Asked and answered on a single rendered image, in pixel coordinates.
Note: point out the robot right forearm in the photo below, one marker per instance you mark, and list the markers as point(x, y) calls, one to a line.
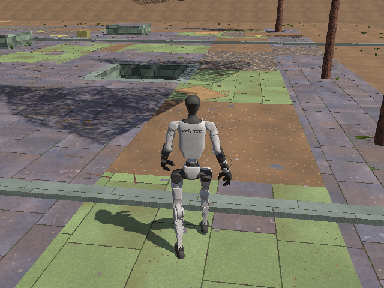
point(222, 161)

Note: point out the left robot shin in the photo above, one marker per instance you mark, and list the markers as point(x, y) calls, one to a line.
point(179, 228)

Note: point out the right robot upper arm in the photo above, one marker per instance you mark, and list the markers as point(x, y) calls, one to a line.
point(210, 126)

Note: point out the left robot upper arm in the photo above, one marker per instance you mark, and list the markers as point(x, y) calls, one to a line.
point(173, 126)

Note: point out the humanoid robot torso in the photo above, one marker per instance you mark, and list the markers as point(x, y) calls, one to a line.
point(192, 145)

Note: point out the robot right hand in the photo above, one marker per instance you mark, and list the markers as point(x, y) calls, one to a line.
point(228, 177)

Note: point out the robot left forearm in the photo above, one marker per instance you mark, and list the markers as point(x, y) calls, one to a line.
point(164, 155)

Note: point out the robot left hand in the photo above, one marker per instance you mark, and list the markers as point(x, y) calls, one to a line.
point(167, 162)

